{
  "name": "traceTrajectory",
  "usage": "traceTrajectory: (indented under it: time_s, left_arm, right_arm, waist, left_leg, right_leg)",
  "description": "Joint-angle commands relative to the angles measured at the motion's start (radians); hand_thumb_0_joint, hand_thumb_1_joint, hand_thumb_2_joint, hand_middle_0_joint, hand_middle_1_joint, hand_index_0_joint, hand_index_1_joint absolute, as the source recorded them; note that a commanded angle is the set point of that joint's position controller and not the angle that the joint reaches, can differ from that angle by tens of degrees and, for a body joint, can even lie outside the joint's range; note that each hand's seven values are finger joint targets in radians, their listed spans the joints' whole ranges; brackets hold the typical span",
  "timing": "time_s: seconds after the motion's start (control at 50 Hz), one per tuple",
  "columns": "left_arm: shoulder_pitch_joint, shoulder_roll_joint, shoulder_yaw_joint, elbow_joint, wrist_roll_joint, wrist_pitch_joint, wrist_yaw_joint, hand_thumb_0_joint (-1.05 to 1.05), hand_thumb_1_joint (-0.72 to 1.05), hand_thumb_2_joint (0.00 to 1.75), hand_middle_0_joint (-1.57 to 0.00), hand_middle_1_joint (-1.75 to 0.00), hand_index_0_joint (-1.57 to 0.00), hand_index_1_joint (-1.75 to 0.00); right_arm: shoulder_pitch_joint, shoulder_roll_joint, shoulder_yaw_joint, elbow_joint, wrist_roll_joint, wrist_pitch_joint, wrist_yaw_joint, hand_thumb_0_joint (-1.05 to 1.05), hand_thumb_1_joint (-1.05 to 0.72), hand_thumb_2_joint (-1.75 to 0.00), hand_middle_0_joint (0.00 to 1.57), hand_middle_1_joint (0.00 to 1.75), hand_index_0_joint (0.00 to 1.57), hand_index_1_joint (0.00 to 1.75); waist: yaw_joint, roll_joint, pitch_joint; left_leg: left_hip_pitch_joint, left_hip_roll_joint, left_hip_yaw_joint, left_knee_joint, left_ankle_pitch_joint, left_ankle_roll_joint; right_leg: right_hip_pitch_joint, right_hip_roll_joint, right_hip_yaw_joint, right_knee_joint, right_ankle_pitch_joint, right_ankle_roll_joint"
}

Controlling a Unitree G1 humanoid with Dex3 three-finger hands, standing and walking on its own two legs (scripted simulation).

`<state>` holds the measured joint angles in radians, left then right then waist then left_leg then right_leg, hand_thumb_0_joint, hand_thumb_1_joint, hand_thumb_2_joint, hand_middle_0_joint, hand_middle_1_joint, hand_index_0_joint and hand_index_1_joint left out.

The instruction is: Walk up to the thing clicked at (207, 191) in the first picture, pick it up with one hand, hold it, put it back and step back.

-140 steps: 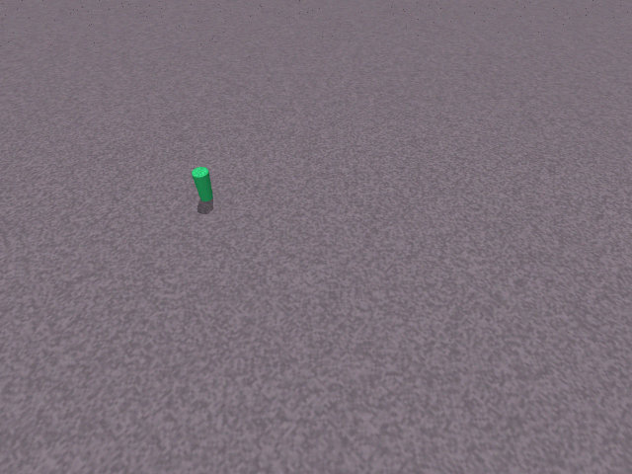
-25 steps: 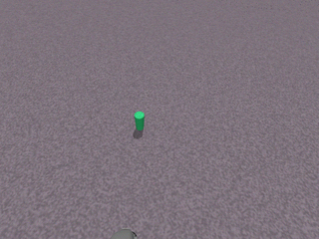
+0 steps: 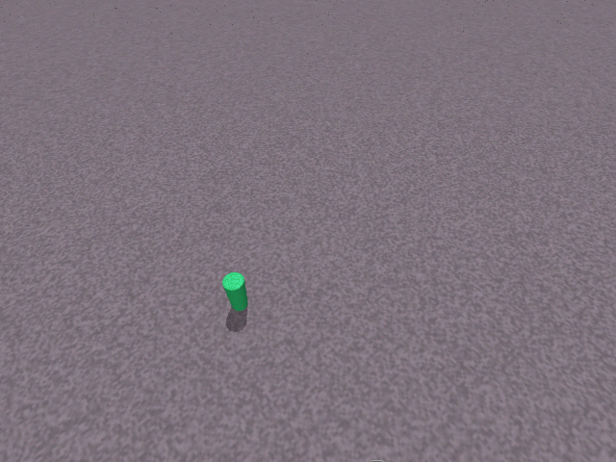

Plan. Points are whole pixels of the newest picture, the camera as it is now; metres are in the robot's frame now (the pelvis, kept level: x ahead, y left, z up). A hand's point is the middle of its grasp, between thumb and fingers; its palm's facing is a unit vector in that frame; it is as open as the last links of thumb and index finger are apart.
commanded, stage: walk up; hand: left
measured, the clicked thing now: (236, 293) +0.80 +0.25 -0.68
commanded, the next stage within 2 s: none
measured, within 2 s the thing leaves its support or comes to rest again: neither
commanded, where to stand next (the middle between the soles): +0.48 +0.02 m, yaw +2 degrees
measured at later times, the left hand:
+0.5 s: hand (110, 450) +0.19 +0.29 -0.15, palm faces -0.02 -0.94 -0.35, open 7.4 cm
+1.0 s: hand (160, 315) +0.39 +0.25 -0.10, palm faces +0.01 -0.90 -0.43, open 7.4 cm
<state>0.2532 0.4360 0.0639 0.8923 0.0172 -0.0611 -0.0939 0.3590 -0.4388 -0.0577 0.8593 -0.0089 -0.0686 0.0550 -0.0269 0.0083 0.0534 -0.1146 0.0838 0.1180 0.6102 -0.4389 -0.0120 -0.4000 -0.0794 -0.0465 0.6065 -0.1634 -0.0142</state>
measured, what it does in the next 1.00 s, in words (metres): walks ahead: left foot, then right foot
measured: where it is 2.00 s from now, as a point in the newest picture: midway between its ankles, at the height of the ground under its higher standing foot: (311, 393)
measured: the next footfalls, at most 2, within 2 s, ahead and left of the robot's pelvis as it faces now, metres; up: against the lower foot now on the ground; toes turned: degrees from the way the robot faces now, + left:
left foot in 0.40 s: +0.29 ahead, +0.14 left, +0.00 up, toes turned +7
right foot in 0.82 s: +0.42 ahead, -0.14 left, +0.00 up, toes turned -4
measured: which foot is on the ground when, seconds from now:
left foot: down 0.00-0.00, up 0.02-0.38, down 0.40-0.84, up 0.86-1.00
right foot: down 0.00-0.44, up 0.46-0.80, down 0.82-1.00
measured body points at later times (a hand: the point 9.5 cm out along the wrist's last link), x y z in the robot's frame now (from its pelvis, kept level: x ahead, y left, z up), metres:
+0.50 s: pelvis +0.17 +0.02 +0.00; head +0.18 +0.04 +0.45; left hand +0.20 +0.34 -0.12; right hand +0.27 -0.31 -0.09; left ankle +0.25 +0.13 -0.72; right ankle +0.12 -0.12 -0.68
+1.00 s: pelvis +0.33 -0.03 +0.01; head +0.35 -0.07 +0.46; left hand +0.38 +0.29 -0.07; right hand +0.40 -0.35 -0.12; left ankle +0.33 +0.12 -0.66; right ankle +0.38 -0.14 -0.72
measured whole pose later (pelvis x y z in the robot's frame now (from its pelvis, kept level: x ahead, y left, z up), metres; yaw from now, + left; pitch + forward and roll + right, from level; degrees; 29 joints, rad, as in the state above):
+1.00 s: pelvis +0.33 -0.03 +0.01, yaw +1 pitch -3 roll +1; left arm 0.30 0.39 0.04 0.86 0.00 -0.10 -0.04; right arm 0.29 -0.45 -0.05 0.89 0.00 -0.03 0.05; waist 0.02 0.08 0.08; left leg -0.44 0.05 0.00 1.03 -0.38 0.02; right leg -0.28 -0.04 -0.08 0.55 -0.23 -0.03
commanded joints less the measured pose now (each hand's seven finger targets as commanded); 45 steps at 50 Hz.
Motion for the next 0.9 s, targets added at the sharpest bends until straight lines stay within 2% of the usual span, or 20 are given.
traceTrajectory:
  time_s: [0.0, 0.04, 0.1, 0.14, 0.2, 0.3, 0.36, 0.38, 0.4, 0.42, 0.44, 0.48, 0.52, 0.62, 0.72, 0.78, 0.8, 0.82, 0.84, 0.88]
  left_arm:
    - [0.224, 0.369, 0.110, -0.036, -0.005, -0.044, 0.048, 0.00, 0.90, 0.90, -0.20, -0.30, -0.20, -0.30]
    - [0.130, 0.306, 0.088, -0.067, -0.030, -0.041, 0.059, 0.00, 0.90, 0.90, -0.20, -0.30, -0.20, -0.30]
    - [0.060, 0.240, 0.067, -0.089, -0.027, -0.043, 0.065, 0.00, 0.90, 0.90, -0.20, -0.30, -0.20, -0.30]
    - [0.061, 0.236, 0.063, -0.105, -0.022, -0.047, 0.065, 0.00, 0.90, 0.90, -0.20, -0.30, -0.20, -0.30]
    - [0.058, 0.253, 0.070, -0.125, -0.008, -0.049, 0.062, 0.00, 0.90, 0.90, -0.20, -0.30, -0.20, -0.30]
    - [0.060, 0.258, 0.065, -0.132, -0.008, -0.043, 0.051, 0.00, 0.90, 0.90, -0.20, -0.30, -0.20, -0.30]
    - [0.035, 0.237, 0.048, -0.135, -0.008, -0.030, 0.050, 0.00, 0.90, 0.90, -0.20, -0.30, -0.20, -0.30]
    - [0.047, 0.197, 0.031, -0.142, 0.001, -0.028, 0.050, 0.00, 0.90, 0.90, -0.20, -0.30, -0.20, -0.30]
    - [0.077, 0.120, 0.007, -0.153, -0.010, -0.027, 0.050, 0.00, 0.90, 0.90, -0.20, -0.30, -0.20, -0.30]
    - [0.102, 0.168, 0.022, -0.130, -0.015, -0.015, 0.061, 0.00, 0.90, 0.90, -0.20, -0.30, -0.20, -0.30]
    - [0.064, 0.238, 0.032, -0.113, -0.008, -0.010, 0.072, 0.00, 0.90, 0.90, -0.20, -0.30, -0.20, -0.30]
    - [0.092, 0.216, 0.031, -0.079, -0.019, -0.007, 0.067, 0.00, 0.90, 0.90, -0.20, -0.30, -0.20, -0.30]
    - [0.143, 0.211, 0.033, -0.045, -0.020, -0.003, 0.056, 0.00, 0.90, 0.90, -0.20, -0.30, -0.20, -0.30]
    - [0.066, 0.182, 0.042, -0.062, -0.003, 0.005, 0.028, 0.00, 0.90, 0.90, -0.20, -0.30, -0.20, -0.30]
    - [0.019, 0.177, 0.049, -0.062, -0.004, -0.009, 0.022, 0.00, 0.90, 0.90, -0.20, -0.30, -0.20, -0.30]
    - [0.143, 0.191, 0.062, -0.017, 0.003, -0.030, 0.041, 0.00, 0.90, 0.90, -0.20, -0.30, -0.20, -0.30]
    - [0.216, 0.238, 0.081, -0.001, 0.006, -0.040, 0.054, 0.00, 0.90, 0.90, -0.20, -0.30, -0.20, -0.30]
    - [0.251, 0.337, 0.102, -0.021, 0.005, -0.051, 0.069, 0.00, 0.90, 0.90, -0.20, -0.30, -0.20, -0.30]
    - [0.209, 0.360, 0.097, -0.035, -0.008, -0.045, 0.066, 0.00, 0.90, 0.90, -0.20, -0.30, -0.20, -0.30]
    - [0.134, 0.301, 0.080, -0.062, -0.026, -0.044, 0.073, 0.00, 0.90, 0.90, -0.20, -0.30, -0.20, -0.30]
  right_arm:
    - [-0.041, -0.172, -0.035, -0.113, 0.008, -0.019, -0.028, 0.00, -0.90, -0.90, 0.20, 0.30, 0.20, 0.30]
    - [-0.048, -0.209, -0.045, -0.065, 0.019, -0.009, -0.033, 0.00, -0.90, -0.90, 0.20, 0.30, 0.20, 0.30]
    - [0.014, -0.191, -0.044, -0.021, 0.014, -0.003, -0.019, 0.00, -0.90, -0.90, 0.20, 0.30, 0.20, 0.30]
    - [0.013, -0.184, -0.049, -0.016, 0.003, 0.004, -0.007, 0.00, -0.90, -0.90, 0.20, 0.30, 0.20, 0.30]
    - [-0.063, -0.166, -0.048, -0.044, -0.008, 0.005, 0.009, 0.00, -0.90, -0.90, 0.20, 0.30, 0.20, 0.30]
    - [-0.128, -0.149, -0.055, -0.060, -0.009, -0.018, 0.017, 0.00, -0.90, -0.90, 0.20, 0.30, 0.20, 0.30]
    - [-0.034, -0.169, -0.071, -0.022, -0.014, -0.027, 0.006, 0.00, -0.90, -0.90, 0.20, 0.30, 0.20, 0.30]
    - [0.069, -0.214, -0.088, 0.007, -0.011, -0.032, -0.006, 0.00, -0.90, -0.90, 0.20, 0.30, 0.20, 0.30]
    - [0.141, -0.308, -0.111, 0.007, -0.023, -0.039, -0.019, 0.00, -0.90, -0.90, 0.20, 0.30, 0.20, 0.30]
    - [0.122, -0.353, -0.117, -0.032, -0.005, -0.041, -0.023, 0.00, -0.90, -0.90, 0.20, 0.30, 0.20, 0.30]
    - [0.090, -0.336, -0.117, -0.035, 0.016, -0.035, -0.023, 0.00, -0.90, -0.90, 0.20, 0.30, 0.20, 0.30]
    - [0.009, -0.267, -0.084, -0.054, 0.013, -0.036, -0.030, 0.00, -0.90, -0.90, 0.20, 0.30, 0.20, 0.30]
    - [-0.041, -0.247, -0.072, -0.064, 0.013, -0.041, -0.030, 0.00, -0.90, -0.90, 0.20, 0.30, 0.20, 0.30]
    - [-0.043, -0.268, -0.078, -0.081, 0.000, -0.040, -0.023, 0.00, -0.90, -0.90, 0.20, 0.30, 0.20, 0.30]
    - [-0.061, -0.264, -0.074, -0.094, 0.000, -0.028, -0.017, 0.00, -0.90, -0.90, 0.20, 0.30, 0.20, 0.30]
    - [-0.086, -0.217, -0.056, -0.109, 0.000, -0.011, -0.015, 0.00, -0.90, -0.90, 0.20, 0.30, 0.20, 0.30]
    - [-0.055, -0.160, -0.035, -0.114, 0.002, -0.010, -0.017, 0.00, -0.90, -0.90, 0.20, 0.30, 0.20, 0.30]
    - [-0.022, -0.077, -0.004, -0.137, 0.007, -0.010, -0.016, 0.00, -0.90, -0.90, 0.20, 0.30, 0.20, 0.30]
    - [-0.064, -0.187, -0.036, -0.114, -0.003, 0.005, -0.031, 0.00, -0.90, -0.90, 0.20, 0.30, 0.20, 0.30]
    - [-0.048, -0.211, -0.043, -0.071, 0.014, 0.011, -0.030, 0.00, -0.90, -0.90, 0.20, 0.30, 0.20, 0.30]
  waist:
    - [0.146, -0.321, -0.091]
    - [0.101, -0.135, -0.010]
    - [0.043, -0.187, -0.019]
    - [0.045, -0.165, -0.012]
    - [0.063, -0.157, 0.007]
    - [0.068, -0.121, -0.009]
    - [-0.002, -0.060, -0.026]
    - [-0.053, 0.040, -0.081]
    - [-0.078, 0.307, -0.111]
    - [-0.072, 0.256, -0.086]
    - [-0.058, 0.117, -0.032]
    - [-0.006, 0.056, 0.006]
    - [0.023, 0.139, 0.003]
    - [0.008, 0.167, 0.030]
    - [0.009, 0.141, 0.028]
    - [0.090, 0.018, -0.049]
    - [0.129, -0.157, -0.090]
    - [0.130, -0.385, -0.084]
    - [0.125, -0.244, -0.038]
    - [0.087, -0.112, 0.018]
  left_leg:
    - [-0.580, -0.088, -0.064, 0.546, -0.115, 0.055]
    - [-0.549, -0.012, -0.201, 0.581, 0.018, 0.046]
    - [-0.455, 0.017, -0.167, 0.453, 0.095, 0.038]
    - [-0.431, 0.014, -0.140, 0.383, 0.130, 0.021]
    - [-0.435, 0.030, -0.115, 0.210, 0.152, 0.007]
    - [-0.278, -0.007, -0.058, -0.009, 0.245, 0.020]
    - [-0.042, -0.062, -0.007, -0.057, 0.239, 0.037]
    - [0.122, -0.052, -0.065, -0.084, 0.139, 0.062]
    - [0.214, 0.177, -0.436, -0.257, -0.091, 0.131]
    - [0.187, 0.356, -0.791, -0.409, -0.231, 0.240]
    - [0.098, 0.362, -0.762, -0.384, -0.173, 0.282]
    - [0.014, 0.257, -0.494, -0.354, 0.024, 0.228]
    - [-0.068, 0.210, -0.331, -0.360, 0.095, 0.210]
    - [-0.120, 0.203, -0.259, -0.388, 0.010, 0.247]
    - [-0.168, 0.169, -0.208, -0.335, -0.011, 0.216]
    - [-0.252, 0.116, -0.133, -0.073, 0.110, 0.167]
    - [-0.350, 0.042, -0.061, 0.165, 0.116, 0.129]
    - [-0.566, -0.092, -0.017, 0.442, -0.079, 0.057]
    - [-0.590, -0.054, -0.129, 0.512, -0.130, 0.053]
    - [-0.578, -0.005, -0.199, 0.524, -0.002, 0.049]
  right_leg:
    - [0.480, -0.352, 0.689, -0.375, -0.330, -0.216]
    - [0.358, -0.300, 0.506, -0.347, -0.176, -0.202]
    - [0.268, -0.202, 0.259, -0.333, 0.000, -0.181]
    - [0.234, -0.191, 0.199, -0.345, 0.007, -0.199]
    - [0.218, -0.201, 0.169, -0.372, -0.153, -0.225]
    - [0.180, -0.183, 0.112, -0.298, -0.125, -0.193]
    - [0.035, -0.137, 0.048, -0.145, -0.160, -0.151]
    - [-0.042, -0.107, 0.023, 0.042, -0.096, -0.125]
    - [-0.205, 0.010, -0.066, 0.385, -0.188, -0.054]
    - [-0.323, 0.095, 0.004, 0.521, -0.375, -0.036]
    - [-0.316, 0.030, 0.104, 0.569, -0.357, -0.040]
    - [-0.262, -0.008, 0.153, 0.531, -0.233, -0.035]
    - [-0.185, -0.034, 0.098, 0.436, -0.181, -0.019]
    - [-0.130, -0.048, 0.043, 0.238, -0.125, 0.014]
    - [0.001, -0.003, -0.006, 0.058, -0.067, 0.004]
    - [0.283, 0.053, -0.037, -0.060, -0.053, -0.010]
    - [0.419, -0.001, 0.080, -0.164, -0.185, -0.037]
    - [0.488, -0.274, 0.558, -0.346, -0.351, -0.125]
    - [0.387, -0.368, 0.704, -0.377, -0.415, -0.242]
    - [0.325, -0.297, 0.517, -0.357, -0.299, -0.229]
